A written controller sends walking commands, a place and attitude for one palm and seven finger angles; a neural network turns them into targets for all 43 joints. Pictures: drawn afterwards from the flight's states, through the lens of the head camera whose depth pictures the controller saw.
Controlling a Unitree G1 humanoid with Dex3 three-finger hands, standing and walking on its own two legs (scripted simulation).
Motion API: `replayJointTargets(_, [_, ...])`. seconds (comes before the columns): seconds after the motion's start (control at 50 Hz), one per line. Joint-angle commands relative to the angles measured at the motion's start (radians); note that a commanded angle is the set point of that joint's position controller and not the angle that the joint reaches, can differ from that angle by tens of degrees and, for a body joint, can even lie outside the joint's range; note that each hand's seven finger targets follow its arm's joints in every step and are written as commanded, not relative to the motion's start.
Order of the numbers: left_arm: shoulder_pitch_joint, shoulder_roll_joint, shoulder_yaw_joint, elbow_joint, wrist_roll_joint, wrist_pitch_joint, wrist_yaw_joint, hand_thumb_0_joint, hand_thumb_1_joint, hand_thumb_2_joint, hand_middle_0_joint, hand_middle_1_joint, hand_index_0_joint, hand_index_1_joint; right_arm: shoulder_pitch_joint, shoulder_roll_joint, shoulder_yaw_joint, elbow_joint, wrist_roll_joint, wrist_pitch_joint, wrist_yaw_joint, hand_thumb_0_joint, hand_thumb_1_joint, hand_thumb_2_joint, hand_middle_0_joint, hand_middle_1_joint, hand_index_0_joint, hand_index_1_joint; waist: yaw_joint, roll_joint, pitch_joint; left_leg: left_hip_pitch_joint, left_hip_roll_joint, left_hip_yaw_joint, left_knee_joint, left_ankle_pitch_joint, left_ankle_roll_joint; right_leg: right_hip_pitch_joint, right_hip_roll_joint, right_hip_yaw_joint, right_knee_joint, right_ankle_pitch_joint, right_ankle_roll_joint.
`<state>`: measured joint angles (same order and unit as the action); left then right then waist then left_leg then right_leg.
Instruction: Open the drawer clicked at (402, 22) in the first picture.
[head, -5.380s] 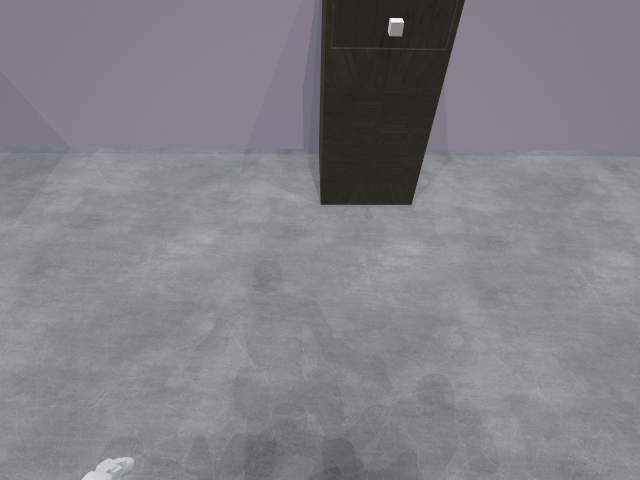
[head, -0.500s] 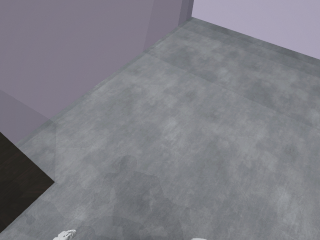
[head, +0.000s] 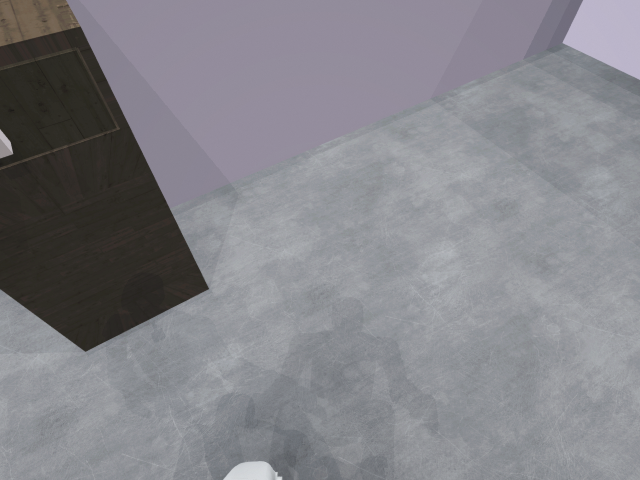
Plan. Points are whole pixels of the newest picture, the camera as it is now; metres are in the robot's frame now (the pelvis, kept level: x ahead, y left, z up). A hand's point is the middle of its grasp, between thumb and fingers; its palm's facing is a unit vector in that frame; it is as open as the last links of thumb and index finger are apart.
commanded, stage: turn to face it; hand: left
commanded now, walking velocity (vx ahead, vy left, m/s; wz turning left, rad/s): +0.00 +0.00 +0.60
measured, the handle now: out of the picture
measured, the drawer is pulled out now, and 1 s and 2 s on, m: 0.00 0.00 0.00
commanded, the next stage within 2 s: take the last steps up to it in 0.90 s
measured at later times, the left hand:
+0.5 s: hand out of the picture +0.08 +0.26 -0.15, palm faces +0.27 -0.93 -0.26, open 7.4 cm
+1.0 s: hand out of the picture -0.10 +0.22 -0.19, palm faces +0.54 -0.81 -0.23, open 7.4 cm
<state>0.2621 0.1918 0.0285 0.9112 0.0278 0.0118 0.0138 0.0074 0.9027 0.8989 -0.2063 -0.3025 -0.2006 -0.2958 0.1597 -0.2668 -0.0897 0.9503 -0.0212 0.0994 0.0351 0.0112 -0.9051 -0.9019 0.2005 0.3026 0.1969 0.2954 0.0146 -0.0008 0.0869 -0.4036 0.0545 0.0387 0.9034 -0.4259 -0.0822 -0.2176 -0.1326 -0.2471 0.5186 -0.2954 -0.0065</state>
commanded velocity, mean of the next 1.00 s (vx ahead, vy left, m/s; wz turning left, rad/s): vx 0.01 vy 0.00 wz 0.45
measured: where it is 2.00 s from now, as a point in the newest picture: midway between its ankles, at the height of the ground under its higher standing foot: outside the picture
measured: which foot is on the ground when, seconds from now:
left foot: up 0.00-0.08, down 0.10-0.58, up 0.60-0.96, down 0.98-1.00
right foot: down 0.00-0.10, up 0.12-0.54, down 0.56-1.00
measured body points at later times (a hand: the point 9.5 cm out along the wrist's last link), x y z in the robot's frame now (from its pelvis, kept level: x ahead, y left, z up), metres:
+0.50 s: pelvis +0.00 +0.03 +0.00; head +0.04 +0.04 +0.45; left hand +0.06 +0.31 -0.13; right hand +0.13 -0.21 -0.14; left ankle -0.03 +0.13 -0.74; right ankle +0.04 -0.11 -0.71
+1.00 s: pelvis -0.02 +0.03 -0.01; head +0.00 +0.06 +0.43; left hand -0.13 +0.26 -0.17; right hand +0.19 -0.15 -0.15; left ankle -0.08 +0.12 -0.74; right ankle +0.04 -0.10 -0.74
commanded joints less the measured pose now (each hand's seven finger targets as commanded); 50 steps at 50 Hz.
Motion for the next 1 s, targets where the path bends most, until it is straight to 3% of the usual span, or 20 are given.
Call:
replayJointTargets(0.0, [0.043, 0.246, 0.076, -0.040, 0.004, -0.008, 0.017, 0.000, 0.900, 0.900, -0.200, -0.300, -0.200, -0.300, -0.066, -0.043, 0.009, -0.114, 0.015, -0.059, -0.007, 0.000, -0.900, -0.900, 0.200, 0.300, 0.200, 0.300, 0.033, -0.217, -0.144, 0.025, -0.025, 0.072, -0.236, -0.008, 0.024, 0.181, -0.254, 0.169, -0.061, 0.522, -0.099])
replayJointTargets(0.04, [0.027, 0.244, 0.080, -0.039, -0.008, -0.001, 0.012, 0.000, 0.900, 0.900, -0.200, -0.300, -0.200, -0.300, 0.008, -0.070, 0.004, -0.097, 0.010, -0.069, -0.009, 0.000, -0.900, -0.900, 0.200, 0.300, 0.200, 0.300, -0.010, -0.176, -0.177, 0.187, -0.030, 0.078, -0.443, 0.184, 0.041, 0.110, -0.222, 0.090, 0.053, 0.460, -0.032])
replayJointTargets(0.06, [0.030, 0.215, 0.076, -0.052, -0.016, 0.004, 0.008, 0.000, 0.900, 0.900, -0.200, -0.300, -0.200, -0.300, 0.065, -0.136, -0.014, -0.085, 0.007, -0.078, -0.011, 0.000, -0.900, -0.900, 0.200, 0.300, 0.200, 0.300, -0.044, -0.027, -0.219, 0.375, 0.051, -0.025, -0.523, 0.367, 0.076, -0.043, -0.177, 0.052, 0.212, 0.311, 0.025])
replayJointTargets(0.08, [-0.009, 0.148, 0.060, -0.096, -0.021, 0.005, -0.001, 0.000, 0.900, 0.900, -0.200, -0.300, -0.200, -0.300, 0.129, -0.248, -0.043, -0.080, 0.004, -0.086, -0.019, 0.000, -0.900, -0.900, 0.200, 0.300, 0.200, 0.300, -0.090, 0.298, -0.227, 0.530, 0.322, -0.383, -0.525, 0.786, 0.207, -0.360, -0.033, 0.036, 0.427, -0.250, 0.109])
replayJointTargets(0.1, [-0.096, 0.152, 0.047, -0.127, -0.011, 0.015, 0.005, 0.000, 0.900, 0.900, -0.200, -0.300, -0.200, -0.300, 0.193, -0.275, -0.047, -0.049, 0.012, -0.076, -0.025, 0.000, -0.900, -0.900, 0.200, 0.300, 0.200, 0.300, -0.118, 0.240, -0.217, 0.491, 0.384, -0.379, -0.510, 0.926, 0.289, -0.399, -0.013, 0.139, 0.560, -0.370, 0.106])
replayJointTargets(0.18, [-0.083, 0.159, 0.063, -0.080, -0.013, 0.021, -0.001, 0.000, 0.900, 0.900, -0.200, -0.300, -0.200, -0.300, 0.010, -0.174, -0.016, -0.090, 0.004, -0.085, -0.046, 0.000, -0.900, -0.900, 0.200, 0.300, 0.200, 0.300, -0.039, 0.198, -0.114, 0.323, 0.203, -0.224, -0.516, 0.785, 0.238, -0.373, -0.008, 0.224, 0.647, -0.151, 0.109])
replayJointTargets(0.22, [-0.058, 0.159, 0.064, -0.066, -0.013, 0.020, -0.005, 0.000, 0.900, 0.900, -0.200, -0.300, -0.200, -0.300, -0.004, -0.166, -0.011, -0.100, 0.005, -0.091, -0.045, 0.000, -0.900, -0.900, 0.200, 0.300, 0.200, 0.300, -0.026, 0.161, -0.123, 0.307, 0.171, -0.203, -0.527, 0.748, 0.223, -0.342, 0.007, 0.221, 0.633, -0.105, 0.117])
replayJointTargets(0.4, [-0.169, 0.140, 0.051, -0.126, -0.019, 0.014, 0.007, 0.000, 0.900, 0.900, -0.200, -0.300, -0.200, -0.300, 0.067, -0.176, -0.027, -0.089, -0.003, -0.082, -0.042, 0.000, -0.900, -0.900, 0.200, 0.300, 0.200, 0.300, -0.060, 0.148, -0.134, 0.322, 0.165, -0.361, -0.504, 0.727, 0.261, -0.268, 0.068, 0.240, 0.348, -0.153, 0.119])
replayJointTargets(0.5, [-0.078, 0.151, 0.052, -0.115, -0.028, -0.005, 0.013, 0.000, 0.900, 0.900, -0.200, -0.300, -0.200, -0.300, 0.017, -0.169, -0.031, -0.102, 0.004, -0.076, -0.038, 0.000, -0.900, -0.900, 0.200, 0.300, 0.200, 0.300, -0.008, 0.158, -0.166, 0.190, 0.099, -0.386, -0.410, 0.702, 0.201, 0.006, 0.111, 0.216, -0.010, 0.026, 0.096])
replayJointTargets(0.52, [-0.033, 0.176, 0.059, -0.107, -0.025, -0.016, 0.016, 0.000, 0.900, 0.900, -0.200, -0.300, -0.200, -0.300, 0.021, -0.143, -0.028, -0.109, 0.010, -0.077, -0.035, 0.000, -0.900, -0.900, 0.200, 0.300, 0.200, 0.300, 0.015, 0.095, -0.182, 0.089, 0.059, -0.361, -0.348, 0.551, 0.156, 0.148, 0.057, 0.254, -0.140, 0.139, 0.087])
replayJointTargets(0.54, [-0.005, 0.265, 0.075, -0.100, -0.009, -0.026, 0.026, 0.000, 0.900, 0.900, -0.200, -0.300, -0.200, -0.300, 0.048, -0.075, -0.016, -0.120, 0.019, -0.079, -0.029, 0.000, -0.900, -0.900, 0.200, 0.300, 0.200, 0.300, 0.023, -0.163, -0.216, -0.101, -0.057, -0.211, -0.164, 0.212, 0.076, 0.319, -0.179, 0.461, -0.209, 0.242, 0.016])
replayJointTargets(0.56, [0.005, 0.313, 0.080, -0.106, -0.006, -0.023, 0.027, 0.000, 0.900, 0.900, -0.200, -0.300, -0.200, -0.300, 0.039, -0.066, -0.016, -0.144, 0.014, -0.075, -0.032, 0.000, -0.900, -0.900, 0.200, 0.300, 0.200, 0.300, 0.029, -0.286, -0.200, -0.180, -0.129, -0.102, 0.051, -0.192, 0.034, 0.252, -0.384, 0.618, -0.214, 0.407, -0.109])
replayJointTargets(0.58, [-0.013, 0.285, 0.072, -0.116, -0.009, -0.018, 0.028, 0.000, 0.900, 0.900, -0.200, -0.300, -0.200, -0.300, 0.032, -0.096, -0.025, -0.135, 0.006, -0.065, -0.031, 0.000, -0.900, -0.900, 0.200, 0.300, 0.200, 0.300, 0.022, -0.180, -0.167, -0.155, -0.081, -0.137, 0.207, -0.170, 0.045, 0.140, -0.364, 0.540, -0.207, 0.353, -0.154])
replayJointTargets(0.64, [-0.146, 0.185, 0.048, -0.136, -0.013, -0.017, 0.025, 0.000, 0.900, 0.900, -0.200, -0.300, -0.200, -0.300, 0.067, -0.081, -0.025, -0.074, -0.003, -0.039, -0.013, 0.000, -0.900, -0.900, 0.200, 0.300, 0.200, 0.300, -0.042, -0.164, -0.047, -0.149, -0.034, -0.101, 0.341, 0.015, 0.029, 0.004, -0.199, 0.349, -0.224, 0.200, -0.093])
replayJointTargets(0.68, [-0.128, 0.171, 0.044, -0.128, -0.011, -0.022, 0.023, 0.000, 0.900, 0.900, -0.200, -0.300, -0.200, -0.300, 0.082, -0.064, -0.017, -0.063, -0.002, -0.039, -0.009, 0.000, -0.900, -0.900, 0.200, 0.300, 0.200, 0.300, -0.040, -0.186, -0.054, -0.149, -0.029, -0.072, 0.315, 0.058, 0.017, 0.032, -0.171, 0.272, -0.212, 0.250, -0.082])
replayJointTargets(0.86, [0.015, 0.236, 0.066, -0.044, 0.006, -0.015, 0.021, 0.000, 0.900, 0.900, -0.200, -0.300, -0.200, -0.300, -0.024, -0.017, 0.016, -0.072, 0.013, -0.055, -0.014, 0.000, -0.900, -0.900, 0.200, 0.300, 0.200, 0.300, 0.030, -0.210, -0.095, 0.012, -0.033, 0.038, -0.119, -0.033, 0.021, 0.113, -0.213, 0.223, -0.127, 0.483, -0.122])
replayJointTargets(0.92, [-0.001, 0.233, 0.068, -0.019, -0.003, -0.009, 0.020, 0.000, 0.900, 0.900, -0.200, -0.300, -0.200, -0.300, 0.051, -0.026, 0.020, -0.045, 0.013, -0.070, -0.022, 0.000, -0.900, -0.900, 0.200, 0.300, 0.200, 0.300, -0.015, -0.190, -0.133, 0.178, -0.042, 0.060, -0.375, 0.143, 0.035, 0.075, -0.187, 0.172, -0.020, 0.459, -0.060])
replayJointTargets(0.94, [-0.001, 0.211, 0.064, -0.019, -0.013, -0.003, 0.018, 0.000, 0.900, 0.900, -0.200, -0.300, -0.200, -0.300, 0.096, -0.063, 0.013, -0.032, 0.011, -0.081, -0.022, 0.000, -0.900, -0.900, 0.200, 0.300, 0.200, 0.300, -0.040, -0.088, -0.164, 0.300, -0.009, 0.027, -0.504, 0.282, 0.048, 0.006, -0.155, 0.130, 0.081, 0.370, -0.013])
replayJointTargets(0.96, [0.024, 0.151, 0.055, -0.037, -0.022, 0.005, 0.014, 0.000, 0.900, 0.900, -0.200, -0.300, -0.200, -0.300, 0.123, -0.159, -0.007, -0.034, 0.002, -0.093, -0.026, 0.000, -0.900, -0.900, 0.200, 0.300, 0.200, 0.300, -0.051, 0.184, -0.195, 0.428, 0.204, -0.244, -0.553, 0.536, 0.128, -0.189, -0.039, 0.071, 0.264, 0.042, 0.059])
replayJointTargets(0.98, [-0.011, 0.103, 0.030, -0.058, -0.021, 0.011, 0.015, 0.000, 0.900, 0.900, -0.200, -0.300, -0.200, -0.300, 0.151, -0.216, -0.017, -0.029, 0.005, -0.087, -0.035, 0.000, -0.900, -0.900, 0.200, 0.300, 0.200, 0.300, -0.066, 0.319, -0.173, 0.387, 0.346, -0.377, -0.579, 0.807, 0.240, -0.279, 0.022, 0.131, 0.400, -0.350, 0.087])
